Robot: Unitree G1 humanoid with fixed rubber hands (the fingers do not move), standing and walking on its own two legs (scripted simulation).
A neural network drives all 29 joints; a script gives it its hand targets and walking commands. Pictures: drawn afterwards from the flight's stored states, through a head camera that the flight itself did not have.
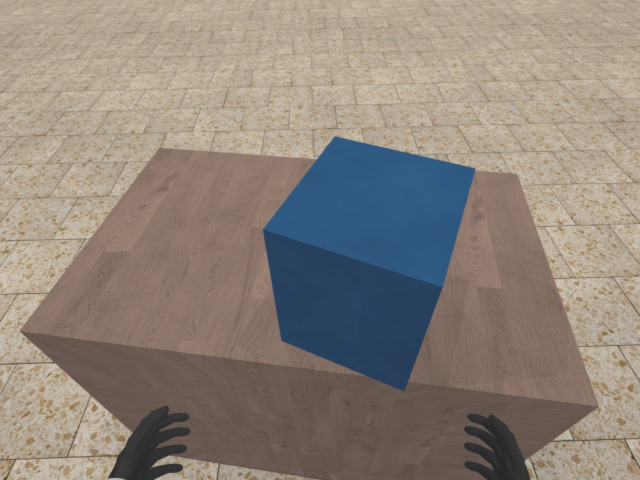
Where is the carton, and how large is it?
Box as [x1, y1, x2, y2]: [263, 136, 475, 390]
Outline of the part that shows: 335,136 263,229 281,340 404,390 442,287 475,168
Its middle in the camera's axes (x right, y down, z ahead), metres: +0.07 +0.03 +0.56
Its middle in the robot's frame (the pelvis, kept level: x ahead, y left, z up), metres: +0.41 -0.04 +0.05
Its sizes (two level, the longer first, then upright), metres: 0.210 0.200 0.250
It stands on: a pedestal, 0.70 m high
